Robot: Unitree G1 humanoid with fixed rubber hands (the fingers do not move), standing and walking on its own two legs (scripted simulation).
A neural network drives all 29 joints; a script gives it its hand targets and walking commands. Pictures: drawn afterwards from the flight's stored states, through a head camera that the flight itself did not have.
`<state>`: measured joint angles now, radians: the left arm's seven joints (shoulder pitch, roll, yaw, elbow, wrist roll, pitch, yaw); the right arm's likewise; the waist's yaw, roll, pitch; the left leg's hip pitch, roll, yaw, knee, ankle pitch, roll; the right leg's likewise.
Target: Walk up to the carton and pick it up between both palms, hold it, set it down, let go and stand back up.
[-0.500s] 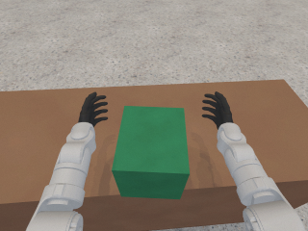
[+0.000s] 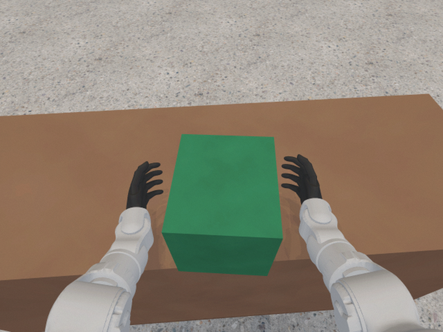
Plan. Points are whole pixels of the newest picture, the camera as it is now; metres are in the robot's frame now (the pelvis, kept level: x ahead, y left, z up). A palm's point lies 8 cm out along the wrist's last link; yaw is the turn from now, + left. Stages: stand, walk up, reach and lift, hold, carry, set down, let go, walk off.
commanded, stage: reach and lift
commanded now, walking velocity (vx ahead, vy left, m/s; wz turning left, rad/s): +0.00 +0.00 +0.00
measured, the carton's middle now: (224, 205) +0.38 +0.00 -0.01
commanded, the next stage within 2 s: none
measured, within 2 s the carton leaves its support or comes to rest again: neither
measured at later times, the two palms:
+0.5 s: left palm (157, 197) +0.39 +0.13 +0.01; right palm (299, 194) +0.40 -0.15 +0.00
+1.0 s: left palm (158, 209) +0.37 +0.13 +0.01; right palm (300, 206) +0.37 -0.14 +0.00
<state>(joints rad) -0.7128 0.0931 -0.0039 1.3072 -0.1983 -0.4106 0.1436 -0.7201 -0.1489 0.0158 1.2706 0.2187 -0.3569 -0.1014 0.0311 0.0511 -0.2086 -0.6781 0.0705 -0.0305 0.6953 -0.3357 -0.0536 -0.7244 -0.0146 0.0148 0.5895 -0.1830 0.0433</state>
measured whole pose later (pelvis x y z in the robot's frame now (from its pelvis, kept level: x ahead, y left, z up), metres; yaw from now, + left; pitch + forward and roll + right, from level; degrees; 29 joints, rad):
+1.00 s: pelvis +0.00 +0.00 +0.01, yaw +3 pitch +16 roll -1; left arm -0.68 -0.05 0.30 1.33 0.14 -0.57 0.16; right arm -0.64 0.04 -0.45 1.16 -0.32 -0.42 -0.12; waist -0.05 0.07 -0.15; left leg -0.61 0.04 -0.08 0.64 -0.31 -0.05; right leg -0.64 -0.04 -0.02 0.55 -0.19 0.05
